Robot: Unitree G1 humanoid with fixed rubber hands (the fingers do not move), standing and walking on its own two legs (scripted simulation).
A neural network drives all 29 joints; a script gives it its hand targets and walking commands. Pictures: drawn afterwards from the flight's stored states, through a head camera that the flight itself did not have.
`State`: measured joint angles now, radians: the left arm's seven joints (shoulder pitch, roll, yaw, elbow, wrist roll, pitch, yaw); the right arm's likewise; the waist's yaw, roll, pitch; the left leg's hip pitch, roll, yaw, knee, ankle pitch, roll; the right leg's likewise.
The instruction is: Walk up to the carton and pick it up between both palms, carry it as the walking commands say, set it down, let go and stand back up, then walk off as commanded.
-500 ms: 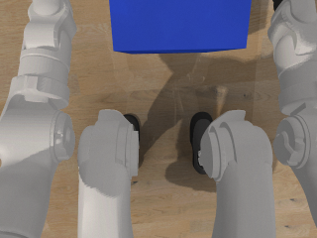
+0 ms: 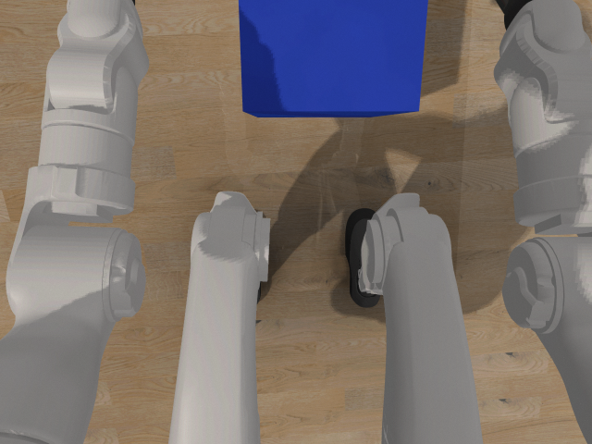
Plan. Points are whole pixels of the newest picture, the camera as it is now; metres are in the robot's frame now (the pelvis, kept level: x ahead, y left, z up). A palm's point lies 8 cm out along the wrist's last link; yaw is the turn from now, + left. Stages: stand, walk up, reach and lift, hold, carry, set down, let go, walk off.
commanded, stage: set down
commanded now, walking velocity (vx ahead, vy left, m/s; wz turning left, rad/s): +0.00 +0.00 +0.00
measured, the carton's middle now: (322, 43) +0.53 -0.01 -0.35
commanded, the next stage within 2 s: let go in 0.76 s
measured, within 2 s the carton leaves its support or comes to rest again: neither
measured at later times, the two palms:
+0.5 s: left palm out of the picture +0.53 +0.21 +0.00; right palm out of the picture +0.53 -0.18 +0.01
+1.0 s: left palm out of the picture +0.50 +0.22 +0.09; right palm out of the picture +0.51 -0.19 +0.09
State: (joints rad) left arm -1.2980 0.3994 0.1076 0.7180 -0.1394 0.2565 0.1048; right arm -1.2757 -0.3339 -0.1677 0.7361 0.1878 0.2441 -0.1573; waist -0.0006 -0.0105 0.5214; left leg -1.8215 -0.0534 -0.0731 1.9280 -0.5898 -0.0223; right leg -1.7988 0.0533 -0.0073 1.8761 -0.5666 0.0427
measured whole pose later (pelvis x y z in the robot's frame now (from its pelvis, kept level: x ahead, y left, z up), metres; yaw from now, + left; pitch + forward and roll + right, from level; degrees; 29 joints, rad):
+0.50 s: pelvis +0.00 +0.00 +0.13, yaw +1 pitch +25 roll -3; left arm -1.23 0.41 0.11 0.61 -0.14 0.36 0.09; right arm -1.19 -0.33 -0.17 0.60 0.19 0.36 -0.14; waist 0.00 0.00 0.52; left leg -1.43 -0.04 -0.09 1.46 -0.45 -0.02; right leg -1.40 0.05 -0.01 1.40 -0.43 0.03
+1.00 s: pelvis +0.07 +0.00 +0.21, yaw +2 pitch +33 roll -3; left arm -0.86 0.25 0.16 0.71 -0.03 0.20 0.05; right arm -0.81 -0.25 -0.23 0.72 -0.03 0.17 -0.01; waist 0.00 0.02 0.13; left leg -1.25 -0.04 -0.10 1.01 -0.34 -0.02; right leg -1.21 0.03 -0.01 0.96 -0.33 0.02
